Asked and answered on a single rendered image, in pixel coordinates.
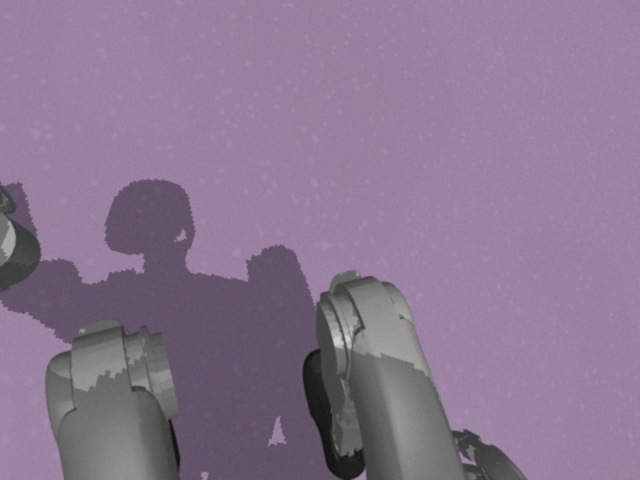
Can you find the right robot hand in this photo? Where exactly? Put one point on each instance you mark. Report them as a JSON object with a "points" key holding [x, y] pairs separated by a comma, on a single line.
{"points": [[492, 463]]}

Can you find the can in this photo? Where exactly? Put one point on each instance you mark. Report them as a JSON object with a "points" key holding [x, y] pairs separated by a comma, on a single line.
{"points": [[19, 251]]}

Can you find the right robot foot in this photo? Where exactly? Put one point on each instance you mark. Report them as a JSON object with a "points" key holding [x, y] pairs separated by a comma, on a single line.
{"points": [[346, 468]]}

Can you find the left robot hand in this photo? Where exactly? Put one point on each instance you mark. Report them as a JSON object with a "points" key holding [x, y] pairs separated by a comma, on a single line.
{"points": [[7, 206]]}

